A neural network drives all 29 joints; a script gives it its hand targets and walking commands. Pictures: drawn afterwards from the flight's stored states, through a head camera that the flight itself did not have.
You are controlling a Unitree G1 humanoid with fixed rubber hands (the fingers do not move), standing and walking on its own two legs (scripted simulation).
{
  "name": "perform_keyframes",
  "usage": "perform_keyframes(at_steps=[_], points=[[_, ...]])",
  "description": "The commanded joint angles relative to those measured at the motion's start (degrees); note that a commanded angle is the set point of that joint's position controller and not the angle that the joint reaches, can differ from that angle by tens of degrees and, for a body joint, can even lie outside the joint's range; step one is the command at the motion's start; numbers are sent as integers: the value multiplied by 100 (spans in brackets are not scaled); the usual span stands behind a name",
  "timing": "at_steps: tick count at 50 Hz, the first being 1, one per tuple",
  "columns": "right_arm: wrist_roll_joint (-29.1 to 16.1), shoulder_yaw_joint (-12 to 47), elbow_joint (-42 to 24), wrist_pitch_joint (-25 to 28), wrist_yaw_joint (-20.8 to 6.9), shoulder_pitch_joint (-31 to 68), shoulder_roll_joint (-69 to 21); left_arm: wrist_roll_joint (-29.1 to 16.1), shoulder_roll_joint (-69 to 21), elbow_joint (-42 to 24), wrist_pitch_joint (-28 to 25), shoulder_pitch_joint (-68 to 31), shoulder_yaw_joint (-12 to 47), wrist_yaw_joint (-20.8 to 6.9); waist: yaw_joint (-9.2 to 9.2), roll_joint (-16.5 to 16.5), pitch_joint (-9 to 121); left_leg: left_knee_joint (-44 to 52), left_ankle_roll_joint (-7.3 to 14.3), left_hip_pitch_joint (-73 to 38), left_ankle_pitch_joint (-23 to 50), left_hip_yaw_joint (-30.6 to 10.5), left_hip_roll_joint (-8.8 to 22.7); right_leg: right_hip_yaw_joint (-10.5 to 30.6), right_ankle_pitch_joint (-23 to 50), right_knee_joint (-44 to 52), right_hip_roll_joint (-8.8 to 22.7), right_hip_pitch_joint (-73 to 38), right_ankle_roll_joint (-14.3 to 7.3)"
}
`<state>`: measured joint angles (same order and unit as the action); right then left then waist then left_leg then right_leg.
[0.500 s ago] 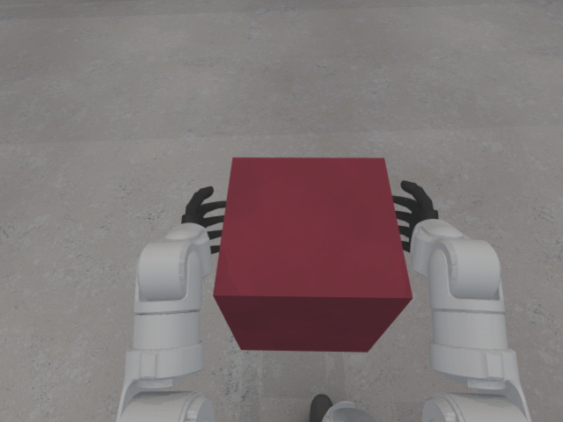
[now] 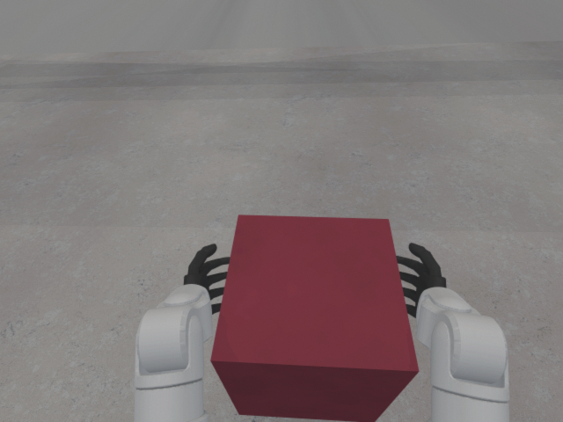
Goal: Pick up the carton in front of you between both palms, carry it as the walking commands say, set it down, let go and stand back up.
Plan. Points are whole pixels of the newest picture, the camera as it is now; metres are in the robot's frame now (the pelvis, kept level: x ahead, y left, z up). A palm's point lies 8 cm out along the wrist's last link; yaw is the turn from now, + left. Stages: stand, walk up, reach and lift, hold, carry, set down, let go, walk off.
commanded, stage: carry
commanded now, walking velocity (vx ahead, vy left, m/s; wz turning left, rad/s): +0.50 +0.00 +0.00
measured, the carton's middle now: (309, 323) +0.29 +0.00 +0.02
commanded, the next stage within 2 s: none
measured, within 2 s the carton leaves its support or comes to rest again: neither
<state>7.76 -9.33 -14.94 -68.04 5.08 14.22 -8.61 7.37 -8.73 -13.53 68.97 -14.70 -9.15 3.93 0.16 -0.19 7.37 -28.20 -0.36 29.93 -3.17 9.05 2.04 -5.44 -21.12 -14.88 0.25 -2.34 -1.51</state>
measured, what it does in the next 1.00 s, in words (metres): walks ahead: left foot, then right foot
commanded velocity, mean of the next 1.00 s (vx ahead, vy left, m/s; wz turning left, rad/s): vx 0.50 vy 0.00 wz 0.00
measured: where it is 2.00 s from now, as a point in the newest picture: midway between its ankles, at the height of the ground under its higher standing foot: (305, 258)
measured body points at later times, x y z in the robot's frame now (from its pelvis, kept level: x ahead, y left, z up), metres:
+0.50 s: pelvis +0.30 +0.00 +0.00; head +0.26 +0.01 +0.45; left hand +0.56 +0.14 +0.09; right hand +0.56 -0.16 +0.09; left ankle +0.15 +0.10 -0.74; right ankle +0.45 -0.13 -0.71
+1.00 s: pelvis +0.61 -0.02 +0.01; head +0.60 -0.03 +0.46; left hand +0.89 +0.13 +0.09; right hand +0.89 -0.18 +0.10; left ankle +0.76 +0.11 -0.71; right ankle +0.48 -0.11 -0.74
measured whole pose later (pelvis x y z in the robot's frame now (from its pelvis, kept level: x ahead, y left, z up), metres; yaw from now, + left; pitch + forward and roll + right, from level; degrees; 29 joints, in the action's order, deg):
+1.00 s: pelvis +0.61 -0.02 +0.01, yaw +0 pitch +4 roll +0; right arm 7.5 -6.2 -20.6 -70.2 4.9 9.3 -7.7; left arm 6.6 -7.6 -19.7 70.7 -8.9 -5.2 4.6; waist 0.2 0.5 7.3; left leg -31.6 -0.3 33.0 -2.7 8.8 5.4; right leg -11.2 -17.8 -12.6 1.9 -1.6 0.2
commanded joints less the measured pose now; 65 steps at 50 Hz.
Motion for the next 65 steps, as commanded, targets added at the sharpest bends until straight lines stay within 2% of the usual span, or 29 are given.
perform_keyframes(at_steps=[1,2,3,4,6,7,8,11,15,23,26,27,28,29,30,31,34,36,40,44,50,53,54,55,56,57,59,61,65], points=[[-2351,4344,191,-172,-1468,2382,-5312,-2207,-5113,-174,49,-2415,4104,-1412,-35,-723,1158,562,149,-1842,-41,545,-404,-245,4769,-1449,985,136,-184],[-2330,4281,240,-168,-1515,2111,-5309,-2181,-5103,-216,55,-2278,4123,-1421,-127,-354,1495,471,229,-3022,-494,-43,61,-355,3656,-2401,838,974,-26],[-2260,4197,315,-145,-1554,1953,-5258,-2231,-5154,-356,90,-2345,4209,-1431,-150,925,1937,815,853,-4038,-1221,-2603,1647,-379,1888,-4094,337,2355,221],[-2286,4196,389,-96,-1580,1901,-5376,-2282,-5157,-477,94,-2510,4292,-1443,-155,1811,1763,1468,1409,-4568,-964,-4133,2210,22,-507,-4978,-253,3864,242],[-2468,4299,128,-24,-1617,2085,-5632,-2393,-5404,-572,-19,-2621,4412,-1452,-149,904,1543,1379,1270,-3960,-460,-3216,2002,552,-527,-5671,361,4157,23],[-2525,4353,-9,21,-1631,2183,-5721,-2435,-5542,-612,-82,-2588,4454,-1450,-124,398,1400,1510,1046,-3461,-597,-2731,1884,599,-138,-5302,595,3980,-2],[-2575,4410,-116,56,-1638,2237,-5766,-2433,-5617,-621,-133,-2495,4479,-1437,-93,256,1298,1702,884,-3024,-884,-2334,1774,613,149,-4870,730,3766,24],[-2590,4468,-212,116,-1668,1993,-5667,-2355,-5679,-555,-249,-2076,4527,-1368,-67,627,1256,2065,795,-2640,-1249,-1504,1497,282,630,-4001,692,3499,191],[-2559,4476,-250,146,-1698,1637,-5410,-2256,-5511,-587,-308,-1741,4552,-1298,-102,627,900,2270,784,-2939,-817,-1029,1332,-58,1319,-2799,702,3852,398],[-2463,4337,-665,-65,-1532,1621,-4716,-2374,-4789,-1154,-16,-1927,4511,-1226,-175,809,221,1819,729,-3518,921,-478,1196,-434,1897,-1696,461,3951,198],[-2429,4295,-672,-212,-1480,1789,-4464,-2372,-4490,-1114,145,-2053,4370,-1212,-133,952,334,1143,515,-3517,2302,-193,1167,-684,1764,-1297,232,2978,-7],[-2439,4294,-693,-260,-1468,1886,-4400,-2357,-4450,-1030,184,-2003,4309,-1211,-30,869,606,389,376,-3339,2847,99,1012,-955,1687,-1033,-37,2100,-38],[-2440,4295,-703,-308,-1459,1962,-4326,-2321,-4402,-940,211,-1984,4234,-1216,50,565,1036,-648,199,-2815,2561,335,794,-1007,1445,-991,-65,896,-39],[-2456,4305,-716,-359,-1458,2107,-4266,-2259,-4314,-865,238,-1965,4158,-1218,153,-195,1470,-2033,-1,-1727,1000,301,578,520,584,-658,967,-234,-212],[-2541,4382,-828,-419,-1452,2328,-4424,-2215,-4369,-677,211,-2045,4092,-1234,148,-1787,1878,-3659,-212,70,-1187,79,-205,3114,430,-141,2324,-1467,-1035],[-2530,4388,-687,-415,-1473,2369,-4509,-2300,-4573,-653,210,-1978,4122,-1244,115,-1622,1729,-4487,-50,730,-2325,-651,-215,3414,1294,132,2362,-1345,-1135],[-2550,4384,-514,-277,-1525,2342,-5092,-2448,-5186,-890,107,-2342,4285,-1313,53,-213,1519,-4154,151,740,-1595,-971,487,1761,2241,-20,1974,-394,-669],[-2474,4468,-567,-176,-1495,2333,-5260,-2505,-5381,-986,30,-2437,4364,-1373,17,-503,1492,-3546,102,442,-1208,-782,514,1163,1741,251,1764,33,-464],[-2376,4533,-748,-87,-1384,2165,-5355,-2594,-5244,-1171,7,-2309,4375,-1441,31,-739,1184,-2373,-109,667,-772,-479,520,651,1257,717,1627,125,-610],[-2322,4481,-762,-186,-1330,1953,-5077,-2524,-4915,-1136,96,-2092,4315,-1416,49,-713,824,-1118,-143,692,-203,-163,426,201,1965,662,1435,-87,-588],[-2374,4415,-457,-317,-1468,1884,-4913,-2290,-4793,-721,168,-1853,4213,-1371,74,-876,303,-20,98,252,180,175,216,-170,2967,279,1400,-349,-374],[-2405,4328,-297,-279,-1536,1809,-4988,-2313,-4878,-705,136,-2008,4290,-1364,-85,-549,863,369,182,-1916,-334,710,-259,-745,3812,-1545,1052,271,-75],[-2376,4277,-248,-257,-1552,1734,-4990,-2310,-4858,-723,125,-2054,4323,-1367,-205,-14,1270,482,239,-3123,-831,-218,421,-761,2688,-2777,900,1179,97],[-2301,4182,-72,-175,-1581,1768,-4947,-2402,-4939,-921,154,-2321,4443,-1366,-206,1597,1778,1110,1042,-4326,-1581,-3060,1973,-634,1260,-4541,183,2836,409],[-2399,4232,-106,-124,-1589,1745,-5155,-2411,-5007,-926,120,-2368,4489,-1379,-174,1913,1657,1538,1317,-4604,-634,-3893,2261,-9,-626,-5392,-78,3951,322],[-2481,4275,-258,-75,-1595,1878,-5302,-2447,-5184,-884,50,-2410,4545,-1388,-169,1466,1639,1329,1255,-4477,81,-3234,2135,402,-617,-5852,261,4142,150],[-2561,4384,-435,42,-1607,2020,-5619,-2501,-5518,-943,-99,-2378,4623,-1385,-147,431,1608,1233,934,-3871,652,-2281,1883,562,-20,-5482,672,4035,14],[-2613,4463,-574,122,-1616,2033,-5699,-2461,-5665,-937,-214,-2198,4643,-1344,-104,527,1604,1477,705,-3398,356,-1639,1674,439,409,-4830,715,3685,57],[-2637,4520,-702,172,-1677,1702,-5513,-2292,-5611,-971,-345,-1783,4655,-1230,-96,752,1337,1836,810,-3450,204,-1048,1497,81,880,-3708,652,3944,251]])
